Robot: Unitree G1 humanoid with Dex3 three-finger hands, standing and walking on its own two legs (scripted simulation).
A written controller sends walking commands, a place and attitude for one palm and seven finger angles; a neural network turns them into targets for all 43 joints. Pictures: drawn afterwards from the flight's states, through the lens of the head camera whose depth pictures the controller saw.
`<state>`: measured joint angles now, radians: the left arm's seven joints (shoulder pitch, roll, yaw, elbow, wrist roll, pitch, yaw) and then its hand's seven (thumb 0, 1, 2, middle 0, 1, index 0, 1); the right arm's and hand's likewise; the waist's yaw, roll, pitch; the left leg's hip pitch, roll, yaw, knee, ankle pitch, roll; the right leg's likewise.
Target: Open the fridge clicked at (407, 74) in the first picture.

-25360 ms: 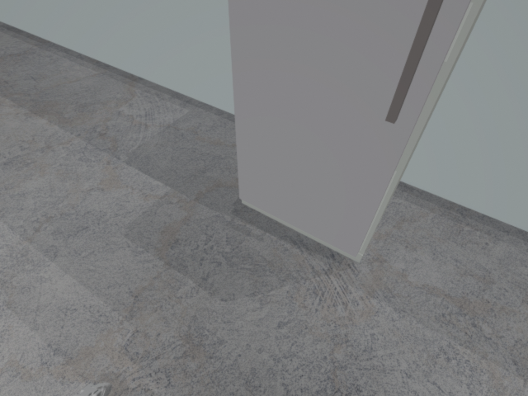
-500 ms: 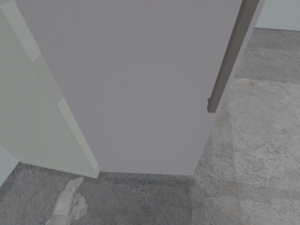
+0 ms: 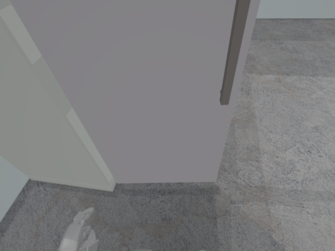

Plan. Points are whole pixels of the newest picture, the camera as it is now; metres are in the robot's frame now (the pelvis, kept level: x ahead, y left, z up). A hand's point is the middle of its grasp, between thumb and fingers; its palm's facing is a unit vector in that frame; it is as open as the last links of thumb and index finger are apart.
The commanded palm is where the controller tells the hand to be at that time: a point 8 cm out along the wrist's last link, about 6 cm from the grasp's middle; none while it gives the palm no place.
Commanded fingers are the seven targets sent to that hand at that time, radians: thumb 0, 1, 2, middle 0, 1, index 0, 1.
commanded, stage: step back with the hand held close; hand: right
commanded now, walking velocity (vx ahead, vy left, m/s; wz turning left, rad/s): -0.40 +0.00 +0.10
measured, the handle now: (233, 41) +0.58 -0.14 +0.21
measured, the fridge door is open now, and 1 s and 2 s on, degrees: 81 81 81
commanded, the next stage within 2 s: stop stepping back and stand still in 0.52 s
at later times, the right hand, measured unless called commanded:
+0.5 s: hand out of the picture +0.14 -0.23 +0.20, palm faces +0.32 +0.82 -0.47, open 7.4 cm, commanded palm +0.10 -0.26 +0.19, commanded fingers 0.00 -0.90 -0.90 0.20 0.30 0.20 0.30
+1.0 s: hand out of the picture +0.04 -0.28 +0.16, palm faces +0.51 +0.80 -0.31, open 7.4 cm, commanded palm -0.03 -0.30 +0.19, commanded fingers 0.00 -0.90 -0.90 0.20 0.30 0.20 0.30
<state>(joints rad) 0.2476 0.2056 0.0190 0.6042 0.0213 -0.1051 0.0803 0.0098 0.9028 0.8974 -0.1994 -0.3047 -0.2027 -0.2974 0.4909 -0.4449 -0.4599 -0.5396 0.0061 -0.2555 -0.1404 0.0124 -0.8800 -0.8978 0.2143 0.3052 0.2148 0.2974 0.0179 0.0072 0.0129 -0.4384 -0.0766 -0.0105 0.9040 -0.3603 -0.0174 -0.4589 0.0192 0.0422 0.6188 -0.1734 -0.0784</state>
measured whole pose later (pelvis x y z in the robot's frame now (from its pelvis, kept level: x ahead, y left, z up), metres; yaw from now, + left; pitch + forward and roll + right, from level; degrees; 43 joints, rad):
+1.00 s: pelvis -0.18 +0.00 +0.00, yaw +2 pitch +2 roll +1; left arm 0.31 0.24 0.03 0.70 0.00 -0.13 0.10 0.01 0.90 0.90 -0.20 -0.30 -0.20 -0.30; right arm 0.41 -0.34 -0.39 -0.33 0.02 -0.17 -0.18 0.01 -0.88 -0.90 0.21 0.30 0.21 0.30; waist -0.02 0.01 -0.13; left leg -0.28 0.04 0.07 0.58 -0.32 -0.02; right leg -0.25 -0.02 -0.01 0.56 -0.35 -0.03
